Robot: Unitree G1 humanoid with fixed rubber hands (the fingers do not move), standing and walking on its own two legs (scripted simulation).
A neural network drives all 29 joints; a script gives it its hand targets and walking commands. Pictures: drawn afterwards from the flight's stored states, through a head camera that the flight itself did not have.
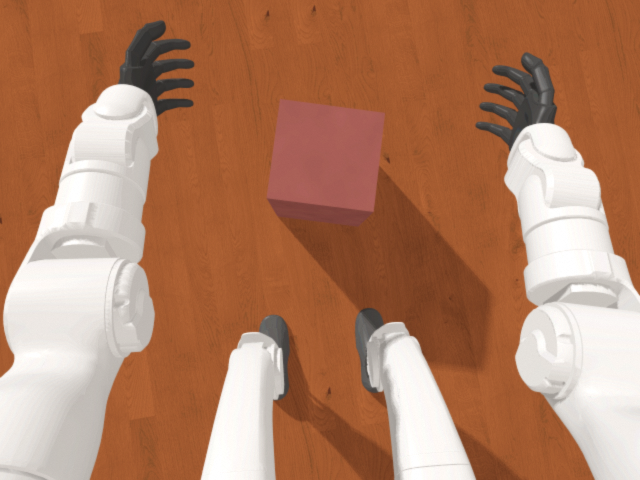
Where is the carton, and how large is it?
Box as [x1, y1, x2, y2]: [267, 99, 384, 226]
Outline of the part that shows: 280,99 267,191 267,199 278,216 357,226 373,211 384,113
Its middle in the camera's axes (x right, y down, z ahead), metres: +0.01 -0.17 +0.89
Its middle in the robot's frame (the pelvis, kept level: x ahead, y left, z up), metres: +0.56 -0.04 -0.54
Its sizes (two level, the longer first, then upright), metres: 0.210 0.200 0.250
